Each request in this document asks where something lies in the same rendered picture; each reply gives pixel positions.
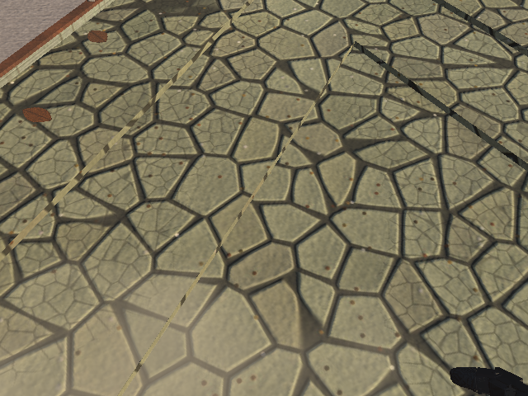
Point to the robot right hand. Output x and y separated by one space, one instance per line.
498 382

